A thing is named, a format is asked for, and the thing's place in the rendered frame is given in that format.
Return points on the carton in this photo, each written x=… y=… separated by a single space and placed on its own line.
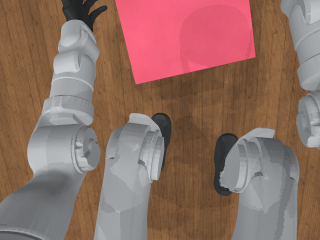
x=167 y=38

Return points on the right robot forearm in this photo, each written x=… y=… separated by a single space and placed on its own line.
x=304 y=24

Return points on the robot left hand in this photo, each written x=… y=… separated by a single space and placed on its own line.
x=76 y=10

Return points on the robot thigh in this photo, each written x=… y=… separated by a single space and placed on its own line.
x=124 y=198
x=267 y=208

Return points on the robot left upper arm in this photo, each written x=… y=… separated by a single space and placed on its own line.
x=60 y=157

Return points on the robot right thigh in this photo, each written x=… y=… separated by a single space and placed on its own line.
x=267 y=208

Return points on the left robot forearm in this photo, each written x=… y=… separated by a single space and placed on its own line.
x=72 y=85

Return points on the robot right upper arm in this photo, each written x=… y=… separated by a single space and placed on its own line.
x=308 y=119

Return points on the robot left thigh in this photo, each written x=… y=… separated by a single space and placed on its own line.
x=124 y=198

